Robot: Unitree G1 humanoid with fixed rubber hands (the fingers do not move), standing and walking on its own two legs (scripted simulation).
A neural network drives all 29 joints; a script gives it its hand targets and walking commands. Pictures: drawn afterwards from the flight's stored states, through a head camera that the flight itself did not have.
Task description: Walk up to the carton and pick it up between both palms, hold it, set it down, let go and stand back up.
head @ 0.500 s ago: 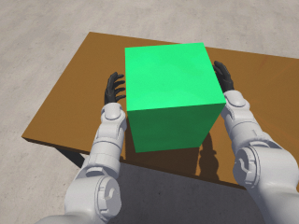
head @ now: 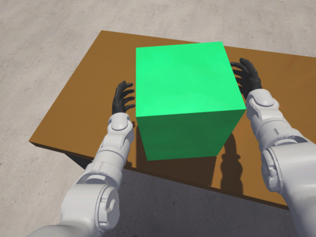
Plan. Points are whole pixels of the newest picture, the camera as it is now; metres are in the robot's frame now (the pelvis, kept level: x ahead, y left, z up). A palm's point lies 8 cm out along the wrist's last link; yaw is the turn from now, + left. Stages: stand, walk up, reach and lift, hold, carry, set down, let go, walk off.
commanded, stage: set down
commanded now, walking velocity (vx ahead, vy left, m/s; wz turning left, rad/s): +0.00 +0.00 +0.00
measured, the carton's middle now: (180, 107) +0.45 +0.01 +0.03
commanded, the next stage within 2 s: none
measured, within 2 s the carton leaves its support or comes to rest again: neither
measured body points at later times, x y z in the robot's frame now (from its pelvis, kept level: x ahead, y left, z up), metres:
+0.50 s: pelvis -0.04 +0.00 +0.00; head +0.05 -0.02 +0.44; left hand +0.35 +0.18 +0.04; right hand +0.44 -0.21 +0.05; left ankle -0.02 +0.17 -0.74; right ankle -0.01 -0.09 -0.74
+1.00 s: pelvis -0.04 +0.00 +0.00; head +0.03 -0.02 +0.45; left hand +0.30 +0.18 +0.05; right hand +0.38 -0.23 +0.03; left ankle -0.02 +0.17 -0.74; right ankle -0.01 -0.09 -0.74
